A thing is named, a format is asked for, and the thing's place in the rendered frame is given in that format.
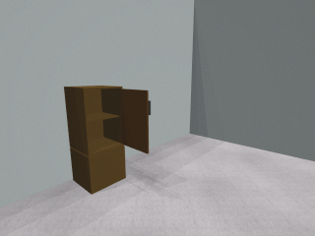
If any cupboard door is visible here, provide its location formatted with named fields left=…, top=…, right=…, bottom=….
left=121, top=88, right=149, bottom=154

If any handle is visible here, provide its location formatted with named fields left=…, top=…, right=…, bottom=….
left=148, top=100, right=151, bottom=115

